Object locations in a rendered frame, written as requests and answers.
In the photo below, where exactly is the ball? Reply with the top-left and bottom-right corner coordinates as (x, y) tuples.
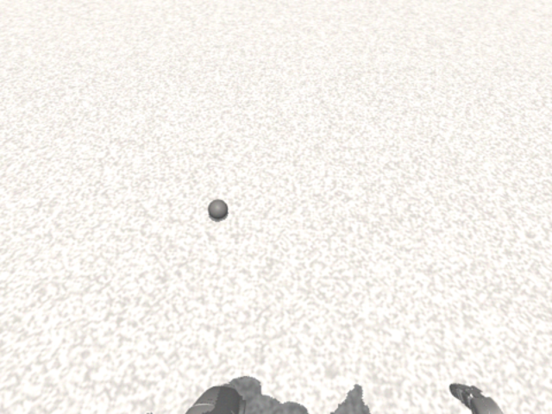
(208, 199), (228, 219)

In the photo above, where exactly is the right robot hand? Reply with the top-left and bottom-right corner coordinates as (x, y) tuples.
(449, 384), (504, 414)

